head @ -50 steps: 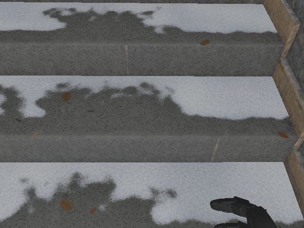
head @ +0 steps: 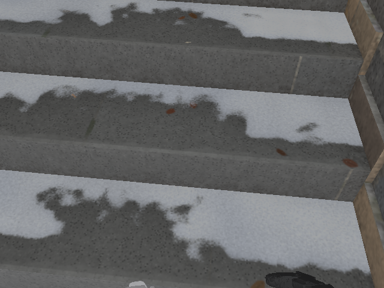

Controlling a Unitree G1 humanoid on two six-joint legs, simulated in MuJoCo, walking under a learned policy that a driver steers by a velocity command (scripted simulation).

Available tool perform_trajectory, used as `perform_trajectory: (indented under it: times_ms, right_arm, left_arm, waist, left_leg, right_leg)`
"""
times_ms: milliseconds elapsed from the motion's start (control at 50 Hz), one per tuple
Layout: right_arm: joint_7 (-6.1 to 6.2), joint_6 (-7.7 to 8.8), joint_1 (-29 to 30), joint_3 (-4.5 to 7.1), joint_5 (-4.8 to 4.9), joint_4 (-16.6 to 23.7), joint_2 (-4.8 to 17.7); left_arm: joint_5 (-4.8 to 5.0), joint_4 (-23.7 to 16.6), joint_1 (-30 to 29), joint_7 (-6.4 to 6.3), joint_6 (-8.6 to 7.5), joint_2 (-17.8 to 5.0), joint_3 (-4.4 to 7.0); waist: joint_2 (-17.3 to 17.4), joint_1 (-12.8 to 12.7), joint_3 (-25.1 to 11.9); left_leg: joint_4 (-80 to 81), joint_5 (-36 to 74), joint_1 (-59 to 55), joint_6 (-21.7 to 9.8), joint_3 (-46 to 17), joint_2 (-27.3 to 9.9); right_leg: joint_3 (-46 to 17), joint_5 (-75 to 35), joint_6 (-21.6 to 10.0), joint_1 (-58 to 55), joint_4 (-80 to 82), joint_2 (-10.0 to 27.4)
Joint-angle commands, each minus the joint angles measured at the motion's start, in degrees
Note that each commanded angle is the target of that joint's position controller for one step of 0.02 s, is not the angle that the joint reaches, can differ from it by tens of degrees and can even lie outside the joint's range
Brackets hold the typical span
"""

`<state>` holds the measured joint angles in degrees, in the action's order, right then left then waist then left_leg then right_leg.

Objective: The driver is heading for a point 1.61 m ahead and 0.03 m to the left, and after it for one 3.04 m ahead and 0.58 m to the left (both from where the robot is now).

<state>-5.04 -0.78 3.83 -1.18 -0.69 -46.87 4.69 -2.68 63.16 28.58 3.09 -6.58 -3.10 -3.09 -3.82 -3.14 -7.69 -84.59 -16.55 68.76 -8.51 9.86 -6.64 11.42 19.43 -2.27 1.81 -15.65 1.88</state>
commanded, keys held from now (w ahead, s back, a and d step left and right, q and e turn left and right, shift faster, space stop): q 0.32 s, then no key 0.68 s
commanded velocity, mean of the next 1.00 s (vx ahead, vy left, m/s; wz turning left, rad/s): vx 0.05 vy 0.00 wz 0.29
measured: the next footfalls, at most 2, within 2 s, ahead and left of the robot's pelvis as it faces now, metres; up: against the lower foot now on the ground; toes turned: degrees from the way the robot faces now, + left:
left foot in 0.04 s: +0.22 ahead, +0.10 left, +0.15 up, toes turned +11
right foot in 0.62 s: +0.22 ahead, -0.17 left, +0.15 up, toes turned +16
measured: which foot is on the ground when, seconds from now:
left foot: up 0.00-0.02, down 0.04-1.00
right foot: down 0.00-0.08, up 0.10-0.60, down 0.62-1.00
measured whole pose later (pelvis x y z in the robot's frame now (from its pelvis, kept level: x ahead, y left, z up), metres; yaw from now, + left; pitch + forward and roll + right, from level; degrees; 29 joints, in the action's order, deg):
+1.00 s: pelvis +0.22 -0.06 +0.14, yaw +15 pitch +1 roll +0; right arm -1.6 0.2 -8.9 0.6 0.5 -44.9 11.8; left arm 1.8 39.2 15.7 -0.5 -3.6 -7.5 -1.9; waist 3.5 0.7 -1.2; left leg -32.8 -16.4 16.8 2.7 -5.6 -0.8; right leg -0.7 22.4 -1.0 9.0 -30.7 -1.6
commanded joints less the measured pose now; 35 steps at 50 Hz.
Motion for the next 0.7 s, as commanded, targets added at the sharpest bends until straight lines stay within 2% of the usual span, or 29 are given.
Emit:
perform_trajectory:
  times_ms: [20, 40, 60, 80, 100, 120, 140, 180, 200, 220, 240, 260, 280, 300, 320, 340, 360, 420, 440, 480, 500, 540, 580, 600, 620, 640, 660, 680, 700]
  right_arm:
    - [-0.56, 1.49, 4.84, 0.91, 0.65, 6.35, 2.28]
    - [-0.09, 2.11, -1.07, 1.16, 0.81, 5.04, 3.53]
    - [1.95, 2.57, -7.91, 1.83, 1.53, 3.47, 7.52]
    - [3.61, 1.49, -16.23, 2.47, 0.75, 4.20, 11.53]
    - [4.04, 0.53, -27.70, 4.73, -3.44, 1.98, 17.83]
    - [4.78, 1.99, -26.94, 7.87, -4.85, 1.61, 22.53]
    - [4.76, 3.46, -19.44, 7.34, -3.22, 2.43, 20.55]
    - [3.50, 4.83, -8.52, 5.07, 0.78, 1.80, 10.50]
    - [3.21, 4.76, -4.47, 4.40, 0.68, 1.64, 8.33]
    - [3.30, 4.87, -2.57, 3.83, -0.24, 2.89, 6.35]
    - [3.74, 4.97, -3.13, 3.96, -0.96, 3.35, 7.08]
    - [3.74, 5.29, -4.51, 4.10, -1.07, 3.21, 9.07]
    - [4.18, 5.64, -7.16, 4.99, -1.30, 2.87, 11.36]
    - [4.13, 6.08, -8.82, 6.18, -0.54, 2.69, 15.18]
    - [4.01, 6.65, -9.64, 6.58, -0.24, 3.07, 16.85]
    - [3.70, 7.63, -9.08, 6.87, -0.64, 4.41, 17.66]
    - [3.71, 7.58, -8.27, 7.54, -1.47, 5.51, 18.44]
    - [4.17, 7.26, -10.72, 6.94, -0.11, 8.25, 15.94]
    - [4.34, 7.09, -12.94, 6.70, 0.37, 8.97, 15.31]
    - [4.21, 7.41, -12.97, 5.55, 1.11, 11.03, 14.64]
    - [4.24, 7.58, -12.89, 4.92, 1.54, 12.05, 14.14]
    - [4.14, 7.00, -9.96, 4.54, 1.76, 12.91, 15.55]
    - [3.86, 6.56, -9.24, 5.94, 1.70, 12.06, 18.98]
    - [3.38, 5.57, -8.19, 4.83, 1.59, 12.03, 17.33]
    - [2.02, 4.85, -8.93, 3.23, 2.72, 11.05, 13.34]
    - [1.18, 4.56, -16.50, 2.67, 2.16, 8.74, 9.78]
    - [0.50, 4.71, -25.51, 2.40, 2.51, 6.94, 7.85]
    - [0.46, 4.07, -20.28, 3.35, 1.42, 6.36, 13.49]
    - [0.60, 3.49, -14.30, 3.63, 0.76, 7.29, 15.00]
  left_arm:
    - [3.38, -3.84, 2.60, -1.51, -2.63, -18.98, 4.81]
    - [3.30, -5.19, -0.03, -0.88, -3.00, -19.93, 5.33]
    - [0.97, -8.46, -0.91, -0.90, -3.43, -17.39, 5.63]
    - [-0.08, -11.20, -1.47, -0.08, -3.52, -16.09, 5.73]
    - [1.24, -15.69, -12.16, 1.39, -2.40, -12.67, 6.54]
    - [3.87, -14.89, -9.56, 2.96, -0.76, -12.91, 7.59]
    - [3.28, -14.80, -8.79, 2.49, -0.55, -14.35, 8.17]
    - [-0.25, -13.28, -8.57, -0.22, -0.62, -10.19, 6.91]
    - [-0.51, -14.35, -9.13, -1.35, -0.45, -9.33, 6.57]
    - [0.28, -15.37, -8.52, -2.28, -0.17, -10.86, 6.96]
    - [0.79, -15.84, -9.50, -2.43, 0.14, -12.96, 7.41]
    - [0.24, -17.19, -11.19, -2.39, 0.79, -13.96, 7.47]
    - [0.81, -19.78, -16.32, -2.05, 0.64, -13.99, 7.54]
    - [0.88, -20.71, -17.45, -1.98, 1.34, -14.34, 7.50]
    - [1.59, -21.16, -18.87, -2.33, 1.35, -15.19, 8.01]
    - [1.00, -20.80, -16.42, -2.57, 1.36, -16.57, 8.33]
    - [2.26, -20.64, -12.59, -2.81, 1.16, -17.93, 8.65]
    - [2.32, -24.29, -14.92, -3.21, 0.80, -18.72, 8.41]
    - [1.39, -25.43, -15.04, -3.77, 0.86, -18.51, 8.19]
    - [1.69, -27.67, -17.65, -4.48, 1.47, -19.32, 7.78]
    - [1.71, -28.82, -17.34, -4.57, 2.05, -17.35, 6.85]
    - [1.89, -29.32, -14.83, -3.49, 3.26, -13.92, 5.63]
    - [3.00, -31.58, -12.35, -1.45, 3.51, -13.03, 5.17]
    - [4.19, -31.13, -8.42, -0.04, 2.82, -12.37, 4.58]
    - [4.26, -30.48, -6.71, 1.19, 2.14, -10.57, 3.90]
    - [4.44, -31.06, -6.96, 1.35, 1.39, -13.14, 4.21]
    - [5.78, -31.69, -14.29, 3.13, 1.28, -16.86, 3.86]
    - [6.02, -33.77, -20.40, 5.51, 1.90, -15.06, 3.97]
    - [6.61, -33.35, -20.50, 6.59, 2.09, -14.00, 4.06]
  waist:
    - [-2.52, 5.97, 5.51]
    - [-4.63, 9.00, 1.75]
    - [2.05, 8.27, -8.07]
    - [6.52, 10.15, -21.74]
    - [20.33, 15.02, -23.25]
    - [9.90, 13.85, -15.43]
    - [7.64, 9.82, -6.28]
    - [1.58, 3.06, 2.47]
    - [2.59, 0.30, 2.49]
    - [2.94, -0.91, 0.96]
    - [2.04, -0.25, -1.73]
    - [1.44, -1.13, -3.46]
    - [1.99, 0.21, -3.11]
    - [4.44, 0.24, -3.27]
    - [6.68, 0.72, -1.08]
    - [7.69, 0.54, 0.51]
    - [10.48, -0.12, 0.08]
    - [9.51, 1.95, 2.96]
    - [11.14, 2.77, 2.64]
    - [8.01, 4.11, 2.30]
    - [7.83, 3.96, 1.57]
    - [7.76, 3.07, 4.01]
    - [11.74, 2.20, 3.54]
    - [7.37, 1.11, 0.92]
    - [4.99, -0.44, -0.04]
    - [3.92, 2.93, -2.16]
    - [-5.66, 11.57, -2.63]
    - [-0.56, 9.41, 1.00]
    - [2.19, 7.16, 3.47]
  left_leg:
    - [15.57, 0.48, -22.54, 1.54, 3.28, 6.67]
    - [22.47, 6.17, -29.54, -0.63, 3.03, 9.06]
    - [19.71, 31.19, -51.04, -5.89, -8.66, 5.32]
    - [28.60, 33.44, -69.29, -13.27, -25.06, 1.71]
    - [51.86, 35.44, -74.49, -21.90, -49.81, -8.08]
    - [56.90, 25.30, -65.27, -17.20, -53.68, -9.67]
    - [57.13, 11.56, -52.90, -14.40, -48.92, -7.92]
    - [58.54, -4.37, -39.35, -11.29, -40.05, -3.64]
    - [61.71, -8.87, -33.35, -10.68, -38.30, -1.27]
    - [64.05, -7.39, -33.08, -9.53, -36.28, -1.01]
    - [62.93, -4.85, -35.21, -7.83, -33.49, -0.47]
    - [61.81, -1.71, -36.34, -6.21, -29.55, 1.48]
    - [62.98, -0.23, -37.56, -4.30, -25.48, 1.94]
    - [65.58, -1.15, -39.75, -3.09, -24.82, 1.93]
    - [66.56, -0.64, -38.84, -2.67, -25.28, 1.97]
    - [67.45, 3.44, -36.41, -3.15, -23.74, 2.56]
    - [66.88, 7.79, -35.48, -4.26, -22.53, 2.25]
    - [65.09, 6.17, -42.56, -6.68, -27.21, -1.05]
    - [63.65, 5.86, -45.26, -7.91, -29.61, -2.50]
    - [62.30, 5.25, -53.62, -8.82, -33.98, -5.30]
    - [62.13, 5.71, -55.61, -6.85, -33.21, -4.80]
    - [60.93, 7.54, -50.13, -4.64, -30.89, -2.37]
    - [58.80, 16.62, -47.57, -3.50, -31.00, -2.75]
    - [54.91, 17.77, -51.50, -3.65, -31.27, -2.30]
    - [51.77, 15.44, -50.90, -2.32, -30.91, -0.88]
    - [46.71, 9.69, -47.31, 3.73, -27.43, 2.36]
    - [46.70, -0.21, -43.99, 11.21, -19.72, 6.85]
    - [51.12, 2.12, -46.17, 13.63, -17.17, 5.38]
    - [52.05, 2.97, -50.14, 13.30, -17.37, 5.05]
  right_leg:
    - [-2.39, -88.17, -3.49, 1.31, -2.58, 14.65]
    - [-1.92, -97.49, -2.46, -2.00, -7.55, 13.95]
    - [-2.56, -93.58, 3.46, 11.12, -18.26, 12.09]
    - [-6.88, -68.99, 6.50, 23.30, -30.48, 6.77]
    - [-11.60, 0.11, 8.27, 35.05, -60.69, -7.59]
    - [-24.72, -4.85, 4.62, 42.61, -81.81, -6.55]
    - [-26.36, -7.79, 4.09, 45.83, -86.38, -3.66]
    - [-23.34, -6.77, 1.94, 47.85, -82.69, -1.81]
    - [-22.11, -5.32, 0.79, 47.11, -84.67, -2.33]
    - [-22.18, -4.68, 1.40, 47.62, -83.20, -2.46]
    - [-22.27, -7.45, 2.82, 48.51, -80.59, -1.93]
    - [-21.25, -9.20, 4.75, 46.75, -73.84, -1.34]
    - [-19.54, -8.51, 5.82, 46.17, -70.05, -0.71]
    - [-17.90, -6.08, 6.53, 43.43, -62.75, -0.97]
    - [-17.63, -6.84, 7.20, 40.75, -61.63, -1.34]
    - [-16.31, -8.37, 7.53, 37.53, -65.27, -2.15]
    - [-15.07, -7.03, 8.51, 33.43, -72.41, -3.52]
    - [-18.14, -5.63, 8.78, 39.80, -76.82, -2.41]
    - [-19.69, -5.93, 8.95, 40.82, -78.66, -1.87]
    - [-21.42, -6.07, 9.90, 44.04, -67.92, 0.41]
    - [-20.19, -6.15, 10.48, 41.27, -58.25, 2.23]
    - [-16.49, -1.17, 10.63, 29.71, -41.09, 2.45]
    - [-14.19, 0.87, 9.54, 19.50, -29.49, 1.44]
    - [-12.95, -0.07, 8.88, 16.13, -16.17, 1.09]
    - [-10.67, -7.72, 7.19, 10.71, -7.14, 0.50]
    - [-16.55, -23.80, 1.51, 3.29, -10.01, 5.72]
    - [-28.34, -39.55, -7.32, 2.69, -12.24, 12.88]
    - [-28.85, -19.37, -6.48, 11.74, -12.17, 9.56]
    - [-24.37, -3.26, -2.20, 16.50, -9.73, 5.38]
